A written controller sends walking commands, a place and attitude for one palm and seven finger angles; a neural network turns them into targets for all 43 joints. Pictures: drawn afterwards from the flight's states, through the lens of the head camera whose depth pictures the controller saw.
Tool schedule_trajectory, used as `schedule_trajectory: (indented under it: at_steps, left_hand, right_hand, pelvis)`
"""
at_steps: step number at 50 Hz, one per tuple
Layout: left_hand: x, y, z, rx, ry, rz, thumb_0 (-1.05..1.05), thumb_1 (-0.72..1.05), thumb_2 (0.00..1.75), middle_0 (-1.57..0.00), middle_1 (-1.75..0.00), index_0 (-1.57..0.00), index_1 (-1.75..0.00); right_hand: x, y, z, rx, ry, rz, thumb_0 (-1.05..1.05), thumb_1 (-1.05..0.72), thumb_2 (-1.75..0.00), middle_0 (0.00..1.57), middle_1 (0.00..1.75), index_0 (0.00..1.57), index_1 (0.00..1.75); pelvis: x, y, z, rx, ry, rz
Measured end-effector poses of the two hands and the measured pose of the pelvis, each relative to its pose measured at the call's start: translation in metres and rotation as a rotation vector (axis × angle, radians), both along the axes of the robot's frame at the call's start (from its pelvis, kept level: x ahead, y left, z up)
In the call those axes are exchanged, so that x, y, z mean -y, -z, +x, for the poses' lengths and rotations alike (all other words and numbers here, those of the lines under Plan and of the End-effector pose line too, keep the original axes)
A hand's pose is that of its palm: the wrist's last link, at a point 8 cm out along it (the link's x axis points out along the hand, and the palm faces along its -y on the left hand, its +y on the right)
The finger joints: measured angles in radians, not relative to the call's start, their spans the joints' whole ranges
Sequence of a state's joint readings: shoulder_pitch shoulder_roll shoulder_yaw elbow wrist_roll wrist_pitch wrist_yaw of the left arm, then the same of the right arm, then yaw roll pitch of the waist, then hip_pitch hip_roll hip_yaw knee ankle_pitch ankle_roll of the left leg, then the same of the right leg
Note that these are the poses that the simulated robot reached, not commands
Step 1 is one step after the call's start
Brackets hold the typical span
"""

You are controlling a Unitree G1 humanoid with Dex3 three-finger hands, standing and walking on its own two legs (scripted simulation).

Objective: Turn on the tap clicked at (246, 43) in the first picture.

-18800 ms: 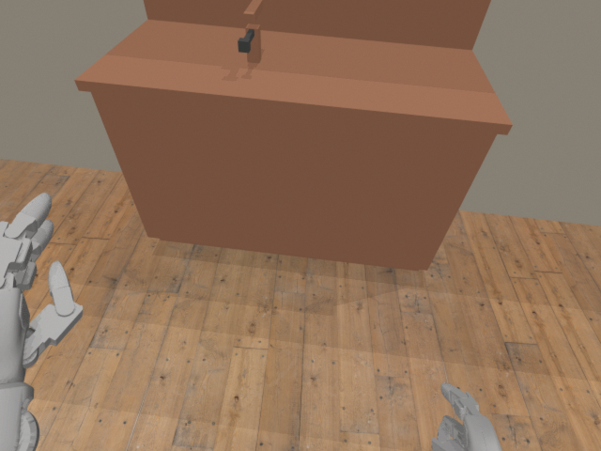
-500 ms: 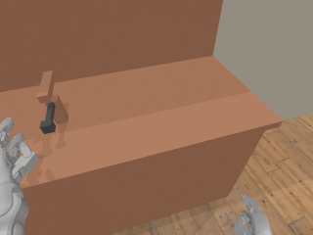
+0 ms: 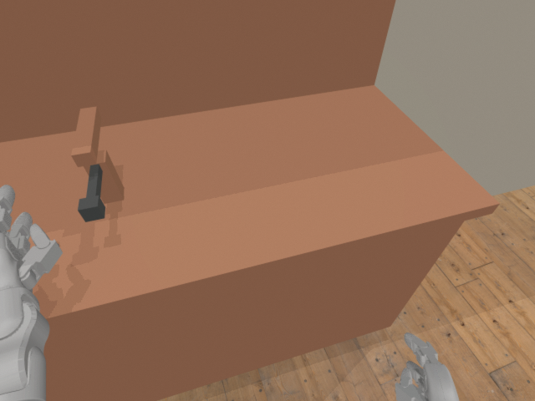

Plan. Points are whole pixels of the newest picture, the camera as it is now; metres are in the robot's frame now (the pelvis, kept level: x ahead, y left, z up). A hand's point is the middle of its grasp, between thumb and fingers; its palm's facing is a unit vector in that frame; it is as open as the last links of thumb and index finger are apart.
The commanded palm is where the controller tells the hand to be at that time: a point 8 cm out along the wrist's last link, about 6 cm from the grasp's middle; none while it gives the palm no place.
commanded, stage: reach beside the lever's end, fingers flat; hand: left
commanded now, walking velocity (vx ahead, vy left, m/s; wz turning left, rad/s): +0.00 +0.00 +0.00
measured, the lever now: (92, 208) +0.34 +0.32 +0.10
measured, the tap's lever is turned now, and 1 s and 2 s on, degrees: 0 0 1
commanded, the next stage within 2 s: push the lever round in 1.00 s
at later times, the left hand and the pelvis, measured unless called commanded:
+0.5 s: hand (43, 238) +0.28 +0.36 +0.11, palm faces +0.63 -0.77 -0.10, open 7.8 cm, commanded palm +0.24 +0.39 +0.10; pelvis +0.00 +0.00 +0.00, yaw +0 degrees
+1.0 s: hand (43, 235) +0.30 +0.38 +0.09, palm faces +0.62 -0.78 -0.11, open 7.8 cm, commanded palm +0.25 +0.40 +0.10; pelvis +0.00 +0.00 -0.01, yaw -1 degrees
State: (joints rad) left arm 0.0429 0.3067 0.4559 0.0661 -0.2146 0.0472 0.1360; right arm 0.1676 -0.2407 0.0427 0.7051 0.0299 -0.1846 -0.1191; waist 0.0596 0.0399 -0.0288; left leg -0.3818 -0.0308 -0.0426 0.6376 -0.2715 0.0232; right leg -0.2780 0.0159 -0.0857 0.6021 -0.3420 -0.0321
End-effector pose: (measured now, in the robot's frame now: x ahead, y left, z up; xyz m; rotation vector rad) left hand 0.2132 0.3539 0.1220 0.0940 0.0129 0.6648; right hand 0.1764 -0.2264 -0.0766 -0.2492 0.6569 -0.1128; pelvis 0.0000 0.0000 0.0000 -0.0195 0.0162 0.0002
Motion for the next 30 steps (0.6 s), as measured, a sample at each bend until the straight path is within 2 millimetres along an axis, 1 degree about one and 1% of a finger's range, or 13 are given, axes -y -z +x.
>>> schedule_trajectory:
  at_steps: [8,22,26,30]
  left_hand:
    - [-0.006,0.002,0.016,-0.011,0.033,0.000,0.02,0.90,0.90,-0.17,-0.20,-0.17,-0.20]
    - [-0.028,0.009,0.015,-0.005,-0.020,0.010,0.02,0.90,0.90,-0.16,-0.17,-0.16,-0.17]
    - [-0.035,0.011,0.020,-0.014,-0.021,0.000,0.02,0.90,0.90,-0.16,-0.16,-0.16,-0.16]
    - [-0.038,0.012,0.029,-0.020,-0.011,-0.001,0.02,0.90,0.90,-0.16,-0.15,-0.15,-0.15]
  right_hand:
    - [0.001,0.004,-0.010,-0.026,0.024,0.005,0.01,-0.91,-0.90,0.21,0.30,0.20,0.30]
    - [0.016,0.014,-0.032,-0.096,0.046,-0.018,0.01,-0.91,-0.90,0.20,0.30,0.20,0.30]
    - [0.021,0.017,-0.037,-0.116,0.054,-0.028,0.01,-0.91,-0.90,0.20,0.30,0.20,0.30]
    - [0.026,0.020,-0.044,-0.135,0.061,-0.037,0.01,-0.91,-0.90,0.20,0.30,0.20,0.30]
  pelvis:
    - [-0.003,0.000,0.000,-0.015,0.008,-0.002]
    - [0.001,0.004,-0.003,-0.035,0.005,-0.008]
    - [0.003,0.005,-0.005,-0.043,0.000,-0.010]
    - [0.005,0.006,-0.007,-0.057,-0.002,-0.012]
